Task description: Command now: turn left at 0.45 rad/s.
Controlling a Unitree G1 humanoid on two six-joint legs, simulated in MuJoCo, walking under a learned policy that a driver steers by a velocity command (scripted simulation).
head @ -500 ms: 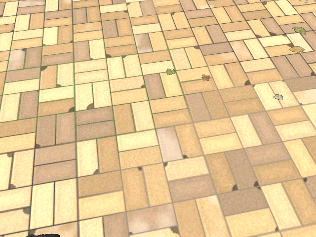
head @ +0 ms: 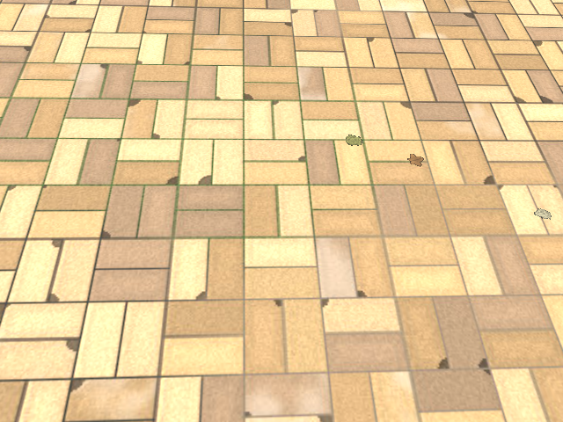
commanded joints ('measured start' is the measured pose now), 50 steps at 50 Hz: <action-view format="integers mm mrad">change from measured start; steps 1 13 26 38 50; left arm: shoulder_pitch -104 -61 28 -15 -58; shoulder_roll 61 108 73 190 99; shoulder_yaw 16 40 6 28 8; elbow -113 -45 11 -25 -93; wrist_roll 34 2 3 -17 -27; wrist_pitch -14 -28 -64 -44 -2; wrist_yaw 5 11 -30 -14 -51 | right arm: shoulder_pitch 113 35 -40 12 2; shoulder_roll -275 -178 -75 -78 -167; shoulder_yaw -66 -37 23 -18 -43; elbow -57 -110 -66 -70 -85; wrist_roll -29 -4 -26 -26 -21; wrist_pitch -25 -39 -40 -43 -38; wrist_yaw -3 -38 -19 -36 -54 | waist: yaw -30 -2 35 -10 -17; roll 352 142 126 -122 155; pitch -113 -110 -97 -119 -70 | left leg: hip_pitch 255 272 87 61 292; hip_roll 372 178 126 -59 252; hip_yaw -571 -396 -354 -113 -141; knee -248 -257 -196 -54 -234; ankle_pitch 802 545 485 88 714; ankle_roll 297 192 145 -6 194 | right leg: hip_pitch -338 -368 102 52 -288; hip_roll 94 66 37 -84 36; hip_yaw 55 242 184 541 160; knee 401 399 -193 -130 322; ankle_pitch -345 0 225 414 -99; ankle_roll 49 88 41 -163 79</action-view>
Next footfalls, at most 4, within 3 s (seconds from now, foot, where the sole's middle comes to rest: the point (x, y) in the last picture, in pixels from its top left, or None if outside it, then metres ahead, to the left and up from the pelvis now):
0.54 right None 0.10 -0.13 -0.77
1.16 right None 0.07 -0.16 -0.77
1.66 left None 0.34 0.01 -0.76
2.08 right None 0.38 -0.21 -0.77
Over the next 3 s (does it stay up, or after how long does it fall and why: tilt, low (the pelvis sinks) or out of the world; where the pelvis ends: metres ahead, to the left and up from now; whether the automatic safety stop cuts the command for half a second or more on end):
stays up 0.70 0.01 -0.01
